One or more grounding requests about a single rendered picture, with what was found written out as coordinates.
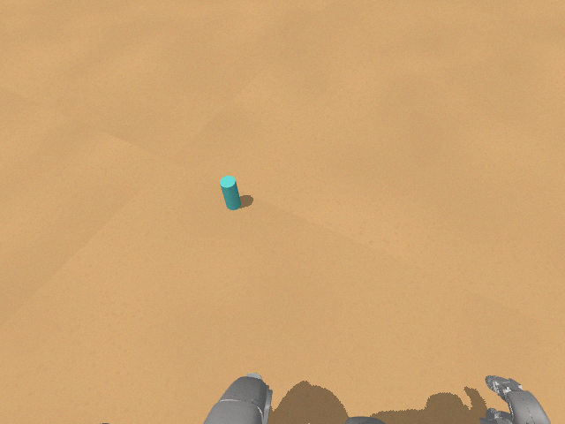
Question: can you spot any can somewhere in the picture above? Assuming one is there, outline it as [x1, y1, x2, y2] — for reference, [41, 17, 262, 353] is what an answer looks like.
[220, 176, 241, 210]

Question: can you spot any right robot hand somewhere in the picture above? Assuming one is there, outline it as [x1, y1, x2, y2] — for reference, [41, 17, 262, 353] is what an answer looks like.
[479, 375, 551, 424]

